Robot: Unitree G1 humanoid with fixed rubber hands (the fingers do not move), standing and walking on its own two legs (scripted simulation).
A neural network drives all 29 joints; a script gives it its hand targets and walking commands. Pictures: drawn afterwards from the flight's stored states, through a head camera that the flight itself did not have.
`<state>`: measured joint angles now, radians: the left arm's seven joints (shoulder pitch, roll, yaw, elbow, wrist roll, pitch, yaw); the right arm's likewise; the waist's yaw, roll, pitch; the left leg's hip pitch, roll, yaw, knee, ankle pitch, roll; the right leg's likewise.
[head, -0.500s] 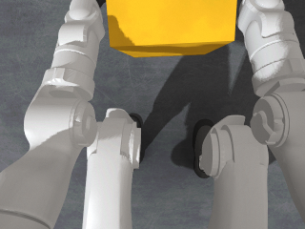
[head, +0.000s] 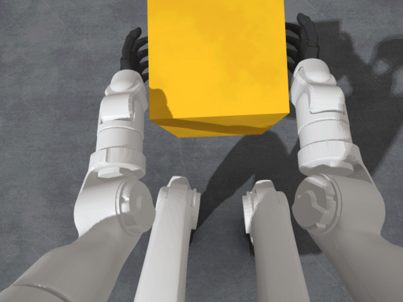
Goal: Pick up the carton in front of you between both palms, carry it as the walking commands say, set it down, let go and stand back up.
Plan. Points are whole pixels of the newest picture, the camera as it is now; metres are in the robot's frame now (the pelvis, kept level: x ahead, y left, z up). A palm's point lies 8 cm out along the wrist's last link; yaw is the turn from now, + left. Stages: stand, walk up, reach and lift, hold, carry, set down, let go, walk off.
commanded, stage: reach and lift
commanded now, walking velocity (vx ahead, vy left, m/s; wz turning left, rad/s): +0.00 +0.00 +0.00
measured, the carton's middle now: (217, 80) +0.52 +0.02 -0.13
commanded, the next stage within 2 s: none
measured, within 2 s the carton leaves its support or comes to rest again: neither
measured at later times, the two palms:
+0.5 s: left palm (97, 52) +0.47 +0.16 +0.07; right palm (356, 38) +0.48 -0.14 +0.08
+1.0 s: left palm out of the picture +0.43 +0.15 +0.23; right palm out of the picture +0.44 -0.15 +0.24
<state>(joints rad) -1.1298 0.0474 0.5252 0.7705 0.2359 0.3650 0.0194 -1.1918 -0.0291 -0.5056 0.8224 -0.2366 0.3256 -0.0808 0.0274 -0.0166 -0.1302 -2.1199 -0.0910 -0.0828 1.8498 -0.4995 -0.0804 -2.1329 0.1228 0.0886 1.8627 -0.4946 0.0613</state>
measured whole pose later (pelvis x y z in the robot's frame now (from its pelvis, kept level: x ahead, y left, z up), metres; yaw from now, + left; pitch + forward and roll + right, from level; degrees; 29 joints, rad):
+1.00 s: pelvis +0.09 +0.00 +0.26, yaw -1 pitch +21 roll +1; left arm -0.41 -0.12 0.34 0.55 0.21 0.35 0.01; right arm -0.43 0.15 -0.36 0.56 -0.21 0.30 -0.05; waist 0.01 -0.01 -0.21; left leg -0.87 -0.07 -0.13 0.88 -0.37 -0.04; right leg -0.88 0.08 0.14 0.90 -0.37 0.02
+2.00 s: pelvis +0.11 +0.00 +0.32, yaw -1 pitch -4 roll +0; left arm -0.28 -0.16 0.26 0.34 0.28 0.65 -0.02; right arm -0.29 0.16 -0.28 0.33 -0.29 0.62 0.01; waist 0.01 0.01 0.00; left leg -0.10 -0.04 -0.13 0.37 -0.20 -0.02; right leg -0.11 0.04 0.15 0.39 -0.20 0.01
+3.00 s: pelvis +0.10 +0.00 +0.32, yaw -1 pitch -8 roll +0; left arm -0.29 -0.16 0.24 0.25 0.27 0.77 -0.02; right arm -0.29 0.16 -0.26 0.24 -0.29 0.74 0.02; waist 0.00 0.01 0.02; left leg -0.02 -0.03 -0.13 0.34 -0.18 -0.02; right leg -0.03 0.04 0.14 0.35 -0.19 0.01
